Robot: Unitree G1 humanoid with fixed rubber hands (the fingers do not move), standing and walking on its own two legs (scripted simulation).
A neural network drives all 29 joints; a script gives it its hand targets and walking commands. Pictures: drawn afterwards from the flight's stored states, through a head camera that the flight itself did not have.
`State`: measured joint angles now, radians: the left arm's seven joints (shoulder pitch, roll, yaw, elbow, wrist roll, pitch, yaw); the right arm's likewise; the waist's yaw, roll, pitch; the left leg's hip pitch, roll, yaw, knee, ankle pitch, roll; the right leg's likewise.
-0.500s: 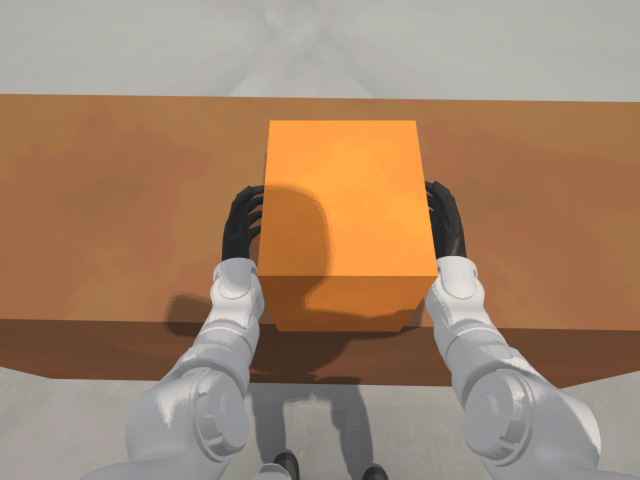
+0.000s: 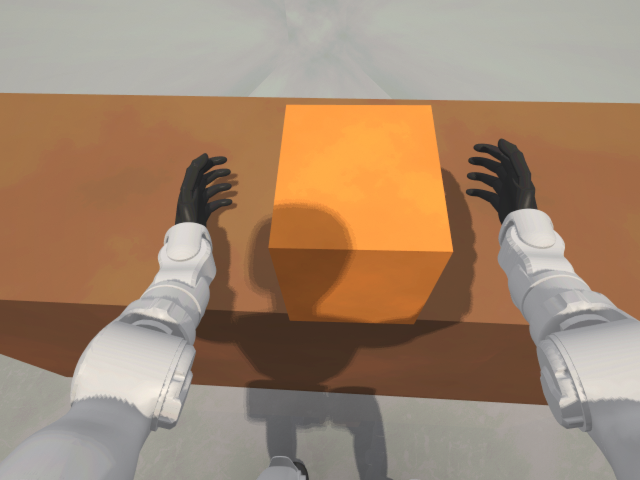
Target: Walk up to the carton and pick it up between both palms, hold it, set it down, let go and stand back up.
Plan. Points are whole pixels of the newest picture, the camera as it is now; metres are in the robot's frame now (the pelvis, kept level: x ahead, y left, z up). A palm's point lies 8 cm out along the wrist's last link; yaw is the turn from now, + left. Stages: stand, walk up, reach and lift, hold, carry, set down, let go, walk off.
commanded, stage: set down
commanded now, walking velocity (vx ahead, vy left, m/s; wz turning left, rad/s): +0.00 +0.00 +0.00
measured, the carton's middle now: (354, 222) +0.45 +0.03 +0.02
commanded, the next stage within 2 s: none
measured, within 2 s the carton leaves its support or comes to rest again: neither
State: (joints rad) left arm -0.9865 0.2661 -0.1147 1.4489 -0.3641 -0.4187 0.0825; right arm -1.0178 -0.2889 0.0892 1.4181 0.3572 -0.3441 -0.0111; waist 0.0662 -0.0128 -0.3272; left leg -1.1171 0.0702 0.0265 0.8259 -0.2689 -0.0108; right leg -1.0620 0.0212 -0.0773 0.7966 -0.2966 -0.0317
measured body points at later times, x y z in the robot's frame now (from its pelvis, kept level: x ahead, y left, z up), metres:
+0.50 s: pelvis +0.01 -0.01 +0.04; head +0.07 +0.00 +0.49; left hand +0.45 +0.22 +0.13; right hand +0.49 -0.17 +0.14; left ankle +0.04 +0.12 -0.68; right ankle +0.02 -0.10 -0.68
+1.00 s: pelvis +0.01 -0.01 +0.05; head +0.07 +0.00 +0.49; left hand +0.39 +0.24 +0.07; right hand +0.43 -0.16 +0.07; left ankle +0.04 +0.12 -0.68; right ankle +0.02 -0.10 -0.68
